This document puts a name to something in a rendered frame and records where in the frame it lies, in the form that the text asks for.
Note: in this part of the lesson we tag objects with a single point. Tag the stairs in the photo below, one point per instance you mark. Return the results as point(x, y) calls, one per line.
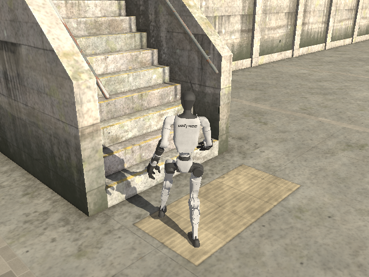
point(141, 95)

